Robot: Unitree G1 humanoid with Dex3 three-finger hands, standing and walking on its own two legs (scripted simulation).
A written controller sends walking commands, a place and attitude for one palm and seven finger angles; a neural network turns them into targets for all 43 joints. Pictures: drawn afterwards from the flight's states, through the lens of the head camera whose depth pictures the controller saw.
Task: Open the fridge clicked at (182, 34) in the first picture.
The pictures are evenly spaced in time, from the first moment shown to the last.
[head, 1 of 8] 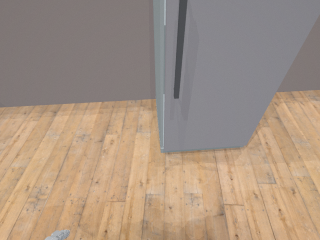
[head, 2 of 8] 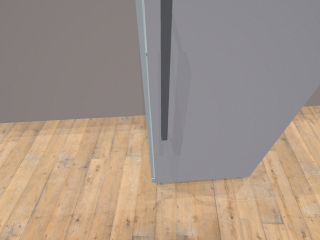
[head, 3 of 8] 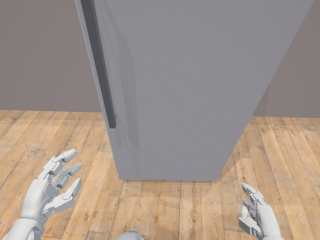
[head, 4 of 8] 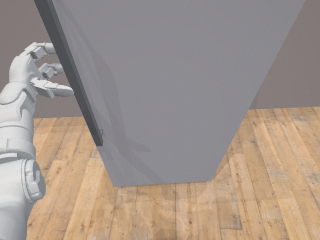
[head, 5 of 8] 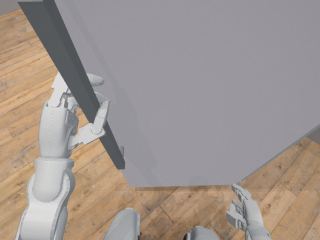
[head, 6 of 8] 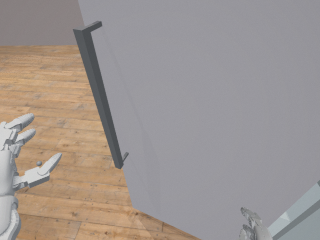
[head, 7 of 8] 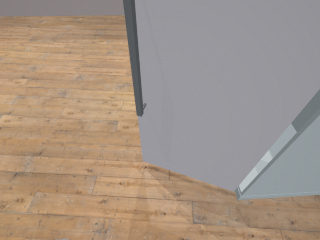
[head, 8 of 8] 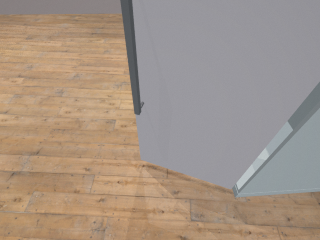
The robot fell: no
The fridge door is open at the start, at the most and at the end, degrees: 0 70 67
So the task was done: yes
